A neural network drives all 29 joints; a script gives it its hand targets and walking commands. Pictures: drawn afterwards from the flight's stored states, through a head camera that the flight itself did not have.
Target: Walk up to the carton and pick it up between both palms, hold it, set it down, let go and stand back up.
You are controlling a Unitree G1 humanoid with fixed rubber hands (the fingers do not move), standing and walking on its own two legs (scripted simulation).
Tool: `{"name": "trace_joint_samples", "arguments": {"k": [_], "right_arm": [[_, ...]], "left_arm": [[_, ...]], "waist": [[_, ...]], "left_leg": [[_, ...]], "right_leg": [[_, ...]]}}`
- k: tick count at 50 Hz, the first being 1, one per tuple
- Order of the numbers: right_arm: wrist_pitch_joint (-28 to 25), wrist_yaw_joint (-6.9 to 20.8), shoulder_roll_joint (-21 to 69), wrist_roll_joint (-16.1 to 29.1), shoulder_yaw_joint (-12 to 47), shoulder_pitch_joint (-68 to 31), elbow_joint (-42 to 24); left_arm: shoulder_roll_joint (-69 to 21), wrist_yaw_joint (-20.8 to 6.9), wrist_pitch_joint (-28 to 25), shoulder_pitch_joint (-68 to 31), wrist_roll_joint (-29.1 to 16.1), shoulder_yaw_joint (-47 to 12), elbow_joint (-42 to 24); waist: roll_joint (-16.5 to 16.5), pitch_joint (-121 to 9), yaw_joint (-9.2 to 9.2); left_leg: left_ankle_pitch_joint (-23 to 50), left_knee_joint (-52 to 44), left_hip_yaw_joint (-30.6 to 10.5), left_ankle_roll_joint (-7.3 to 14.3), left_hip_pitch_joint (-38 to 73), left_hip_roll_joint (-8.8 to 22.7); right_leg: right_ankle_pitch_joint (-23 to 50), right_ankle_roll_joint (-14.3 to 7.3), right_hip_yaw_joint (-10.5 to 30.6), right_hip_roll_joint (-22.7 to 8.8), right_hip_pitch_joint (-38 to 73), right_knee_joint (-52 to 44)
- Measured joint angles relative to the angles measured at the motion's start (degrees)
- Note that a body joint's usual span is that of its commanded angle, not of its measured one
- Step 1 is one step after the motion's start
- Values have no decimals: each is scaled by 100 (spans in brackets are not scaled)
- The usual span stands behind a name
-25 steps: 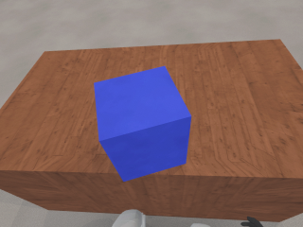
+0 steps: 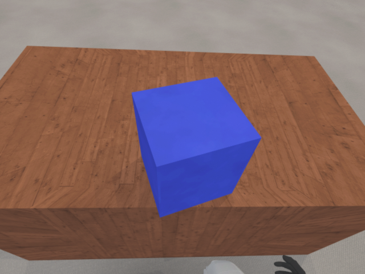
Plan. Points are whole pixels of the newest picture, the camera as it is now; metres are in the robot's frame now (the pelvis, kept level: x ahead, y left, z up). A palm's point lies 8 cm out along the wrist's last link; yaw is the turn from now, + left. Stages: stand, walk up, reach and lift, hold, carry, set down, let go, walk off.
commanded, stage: walk up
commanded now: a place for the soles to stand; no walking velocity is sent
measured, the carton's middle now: (187, 148) +0.40 -0.01 +0.02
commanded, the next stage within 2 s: reach and lift in 1.70 s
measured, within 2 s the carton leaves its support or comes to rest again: neither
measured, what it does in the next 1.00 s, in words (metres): steps on the spot: right foot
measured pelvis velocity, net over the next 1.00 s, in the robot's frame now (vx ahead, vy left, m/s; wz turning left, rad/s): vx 0.00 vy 0.00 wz -0.11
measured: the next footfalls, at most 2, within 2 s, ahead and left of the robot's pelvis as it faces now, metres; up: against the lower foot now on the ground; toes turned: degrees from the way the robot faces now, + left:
right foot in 0.18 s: +0.01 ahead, -0.11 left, +0.00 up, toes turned -1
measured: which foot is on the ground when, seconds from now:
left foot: down 0.00-1.00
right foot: up 0.00-0.16, down 0.18-1.00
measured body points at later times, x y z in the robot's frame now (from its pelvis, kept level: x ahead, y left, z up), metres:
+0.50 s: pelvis -0.02 +0.02 +0.01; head -0.01 +0.01 +0.45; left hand +0.07 +0.26 -0.12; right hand +0.02 -0.24 -0.13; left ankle +0.00 +0.12 -0.73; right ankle -0.02 -0.11 -0.73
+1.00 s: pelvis +0.00 +0.00 +0.01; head +0.00 +0.00 +0.46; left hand +0.09 +0.25 -0.12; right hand +0.06 -0.26 -0.12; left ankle +0.00 +0.12 -0.73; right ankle -0.02 -0.11 -0.73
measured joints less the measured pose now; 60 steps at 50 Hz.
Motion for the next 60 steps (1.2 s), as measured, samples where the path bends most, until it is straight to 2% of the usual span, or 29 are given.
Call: {"name": "trace_joint_samples", "arguments": {"k": [3,8,10,12,18,29,44,60], "right_arm": [[-65,-53,38,-38,63,36,-78],[-85,-65,20,-69,95,49,-108],[-84,-64,-58,-39,94,81,-50],[-68,-48,-134,34,92,209,32],[-118,29,31,35,148,604,168],[-280,-11,-22,25,109,706,248],[-282,-66,-41,1,191,420,135],[-271,-110,-104,6,192,484,257]], "left_arm": [[-30,-25,-104,-119,19,-13,-10],[-216,-86,-204,-217,103,-76,4],[-373,-113,-223,-290,133,-105,103],[-525,-148,-256,-284,171,-187,133],[-460,-275,-229,-110,60,-172,252],[-354,-293,-347,44,56,-181,467],[-300,-229,-296,13,8,-272,721],[-347,-246,-297,-125,-16,-285,935]], "waist": [[-72,-11,-54],[13,49,-52],[268,114,-54],[580,57,-42],[432,-330,-26],[48,-189,51],[116,-359,97],[118,-206,71]], "left_leg": [[197,-267,73,83,-16,-75],[209,-160,301,159,-167,-130],[114,38,292,153,-206,-26],[117,72,196,75,-197,104],[333,-363,335,162,81,-121],[456,-676,458,156,79,-164],[226,-609,534,50,319,-36],[378,-818,667,-81,413,128]], "right_leg": [[132,63,99,52,145,-159],[738,179,-75,14,788,-1739],[1569,86,-133,147,1058,-2318],[1759,5,-210,283,1199,-2553],[1541,36,-72,67,1203,-2405],[1625,41,86,46,1041,-2482],[1449,-40,166,170,1239,-2433],[1624,-169,295,342,1220,-2564]]}}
